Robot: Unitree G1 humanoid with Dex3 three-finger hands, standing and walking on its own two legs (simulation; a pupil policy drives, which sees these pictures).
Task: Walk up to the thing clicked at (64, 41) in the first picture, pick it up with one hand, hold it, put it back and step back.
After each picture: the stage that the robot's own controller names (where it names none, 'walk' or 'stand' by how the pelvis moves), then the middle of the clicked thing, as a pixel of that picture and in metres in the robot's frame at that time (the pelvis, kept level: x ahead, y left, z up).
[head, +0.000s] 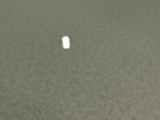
stand; (65, 42) +1.44 +0.24 -0.72
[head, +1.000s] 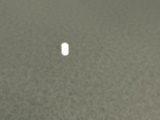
walk; (64, 49) +1.33 +0.18 -0.71
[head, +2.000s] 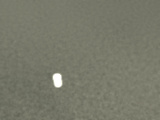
walk; (57, 80) +0.82 +0.23 -0.71
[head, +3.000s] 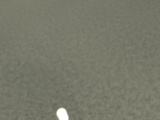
walk; (62, 115) +0.50 +0.25 -0.70
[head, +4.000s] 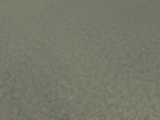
stand; out of the picture +0.37 +0.22 -0.72
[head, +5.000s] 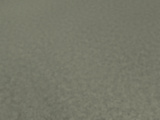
stand; out of the picture +0.35 +0.22 -0.73
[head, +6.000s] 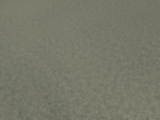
stand; out of the picture +0.37 +0.22 -0.73
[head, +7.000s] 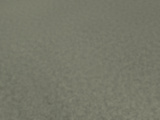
stand; out of the picture +0.36 +0.23 -0.73
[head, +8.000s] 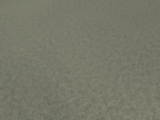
go down; out of the picture +0.36 +0.23 -0.73
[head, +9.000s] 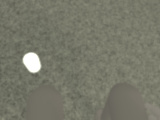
go down; (32, 63) +0.46 +0.22 -0.36
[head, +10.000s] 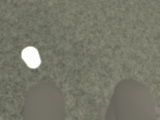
go down; (31, 58) +0.46 +0.22 -0.31
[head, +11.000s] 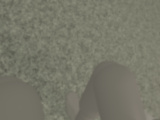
close in; out of the picture +0.45 +0.27 -0.23
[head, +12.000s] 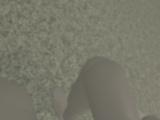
close; out of the picture +0.45 +0.28 -0.23
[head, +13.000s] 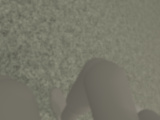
lift; out of the picture +0.42 +0.26 -0.24
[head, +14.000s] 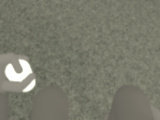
lift; (22, 76) +0.34 +0.23 -0.08
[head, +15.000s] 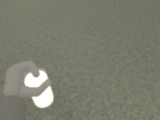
hold; (40, 89) +0.33 +0.17 +0.04
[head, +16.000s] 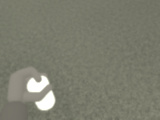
hold; (42, 93) +0.33 +0.17 -0.01
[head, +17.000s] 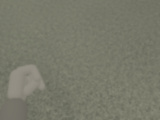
crouch; out of the picture +0.12 +0.06 -0.67
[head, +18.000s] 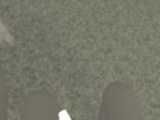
crouch; out of the picture +0.19 +0.04 -0.38
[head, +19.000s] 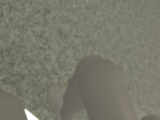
lower; (18, 118) +0.21 +0.05 -0.26
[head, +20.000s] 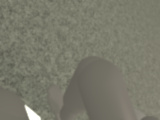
lower; (21, 115) +0.22 +0.04 -0.26
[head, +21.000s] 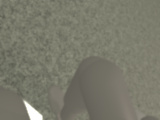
lower; (23, 113) +0.22 +0.04 -0.26
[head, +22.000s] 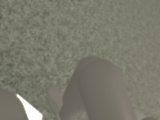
lower; (22, 112) +0.23 +0.04 -0.26
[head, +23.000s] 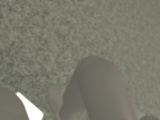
loosen; (23, 110) +0.23 +0.03 -0.26
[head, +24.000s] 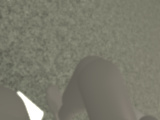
withdraw; (24, 109) +0.24 +0.02 -0.26
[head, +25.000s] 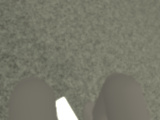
stand; (64, 112) +0.23 +0.00 -0.30
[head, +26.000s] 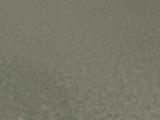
stand; out of the picture +0.13 -0.02 -0.67
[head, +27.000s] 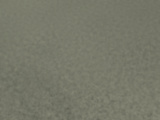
stand; out of the picture +0.15 -0.01 -0.69
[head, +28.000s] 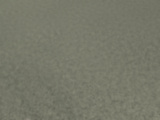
stand; out of the picture +0.14 -0.02 -0.69
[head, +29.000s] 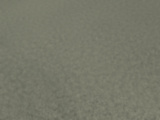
walk; out of the picture +0.16 -0.02 -0.75
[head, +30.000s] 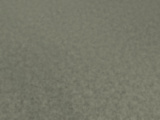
walk; out of the picture +0.26 +0.02 -0.73
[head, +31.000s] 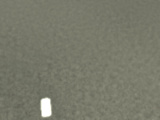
walk; (46, 107) +0.48 +0.27 -0.73
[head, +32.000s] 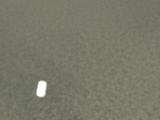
stand; (41, 88) +0.76 +0.45 -0.73
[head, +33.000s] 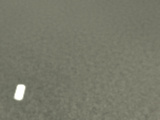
stand; (19, 92) +0.74 +0.61 -0.75
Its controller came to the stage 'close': yes
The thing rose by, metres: 0.71
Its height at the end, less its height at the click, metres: -0.02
